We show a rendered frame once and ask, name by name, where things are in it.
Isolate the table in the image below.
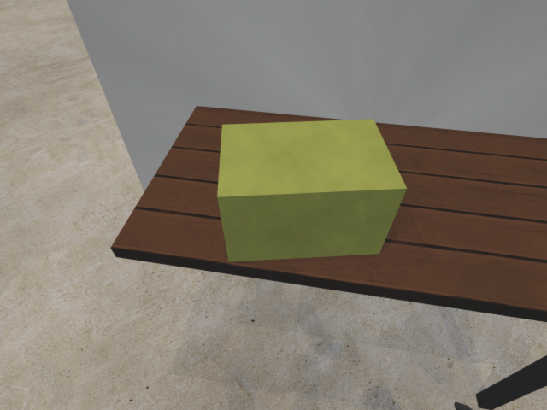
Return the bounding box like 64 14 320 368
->
111 106 547 410

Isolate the carton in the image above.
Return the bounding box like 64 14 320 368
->
217 119 407 262

